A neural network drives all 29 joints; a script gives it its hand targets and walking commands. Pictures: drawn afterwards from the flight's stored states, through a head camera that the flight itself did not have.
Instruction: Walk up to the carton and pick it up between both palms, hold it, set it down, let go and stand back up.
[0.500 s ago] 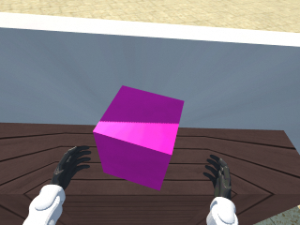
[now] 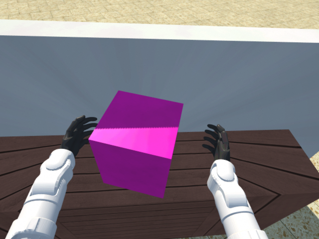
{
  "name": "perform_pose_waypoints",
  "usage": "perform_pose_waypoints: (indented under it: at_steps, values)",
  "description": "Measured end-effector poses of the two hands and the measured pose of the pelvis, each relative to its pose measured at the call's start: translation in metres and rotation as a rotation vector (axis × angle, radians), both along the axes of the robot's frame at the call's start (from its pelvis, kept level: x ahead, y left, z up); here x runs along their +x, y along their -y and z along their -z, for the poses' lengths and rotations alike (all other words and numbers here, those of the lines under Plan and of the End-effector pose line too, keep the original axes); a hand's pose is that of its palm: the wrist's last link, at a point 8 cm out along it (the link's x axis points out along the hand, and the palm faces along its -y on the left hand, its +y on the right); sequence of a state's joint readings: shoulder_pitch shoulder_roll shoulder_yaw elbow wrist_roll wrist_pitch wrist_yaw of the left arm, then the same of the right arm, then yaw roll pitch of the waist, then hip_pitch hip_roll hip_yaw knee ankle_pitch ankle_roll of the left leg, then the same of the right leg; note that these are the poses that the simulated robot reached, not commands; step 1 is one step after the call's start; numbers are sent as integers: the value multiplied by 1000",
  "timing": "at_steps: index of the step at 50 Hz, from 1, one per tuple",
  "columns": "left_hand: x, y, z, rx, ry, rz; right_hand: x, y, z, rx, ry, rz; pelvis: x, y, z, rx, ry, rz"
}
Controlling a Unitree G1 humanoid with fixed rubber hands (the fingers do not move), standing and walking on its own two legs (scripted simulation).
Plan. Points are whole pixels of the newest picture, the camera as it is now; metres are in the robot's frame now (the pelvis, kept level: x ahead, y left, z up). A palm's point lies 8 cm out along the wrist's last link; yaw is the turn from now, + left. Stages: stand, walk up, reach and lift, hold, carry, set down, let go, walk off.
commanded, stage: reach and lift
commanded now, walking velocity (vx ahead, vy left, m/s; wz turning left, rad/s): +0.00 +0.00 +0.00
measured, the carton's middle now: (141, 145) +0.42 +0.04 -0.05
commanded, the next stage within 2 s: none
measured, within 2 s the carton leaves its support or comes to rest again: neither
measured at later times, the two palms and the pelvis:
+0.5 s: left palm (83, 115) +0.43 +0.20 +0.08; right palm (219, 136) +0.36 -0.17 +0.07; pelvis +0.02 +0.01 +0.00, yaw +0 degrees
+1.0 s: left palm (89, 106) +0.46 +0.19 +0.09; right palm (222, 126) +0.39 -0.18 +0.08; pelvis +0.01 +0.01 +0.00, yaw +0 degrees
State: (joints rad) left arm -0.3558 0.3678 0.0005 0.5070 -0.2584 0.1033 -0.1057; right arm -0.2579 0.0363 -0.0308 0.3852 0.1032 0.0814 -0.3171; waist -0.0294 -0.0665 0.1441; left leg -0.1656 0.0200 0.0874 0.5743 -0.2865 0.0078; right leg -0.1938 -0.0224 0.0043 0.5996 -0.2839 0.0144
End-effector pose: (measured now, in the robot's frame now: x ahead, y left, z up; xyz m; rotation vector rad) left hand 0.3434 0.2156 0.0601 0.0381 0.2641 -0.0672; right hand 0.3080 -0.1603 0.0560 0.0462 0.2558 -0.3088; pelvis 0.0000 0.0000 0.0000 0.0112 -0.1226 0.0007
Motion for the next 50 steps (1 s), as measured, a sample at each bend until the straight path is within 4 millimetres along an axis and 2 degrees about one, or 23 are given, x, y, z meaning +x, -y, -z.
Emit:
perform_pose_waypoints:
  at_steps: [12, 19, 24, 34, 44, 47, 50]
  values:
    - [45, 9, -3, -17, -7, 6, 31, 0, -3, -20, -9, -13, 8, -3, 0, -5, -78, -4]
    - [67, 15, -10, 15, 14, 34, 45, 3, -12, -22, 31, 7, 16, -7, -1, -10, -108, -3]
    - [82, 17, -20, 9, 31, 39, 53, 8, -11, -34, 13, 14, 18, -9, 0, -14, -117, -4]
    - [96, 23, -33, 2, 34, 46, 62, 16, -22, -28, 34, 16, 16, -12, -1, -18, -124, -4]
    - [111, 32, -39, -2, -3, 22, 83, 14, -44, -45, 47, -29, 7, -10, -1, -17, -152, -5]
    - [113, 31, -37, 11, -3, 15, 84, 15, -40, -48, 21, -27, 7, -10, -1, -17, -163, -6]
    - [112, 30, -30, 30, -11, 11, 81, 20, -26, -51, -29, -14, 8, -9, -1, -18, -181, -8]
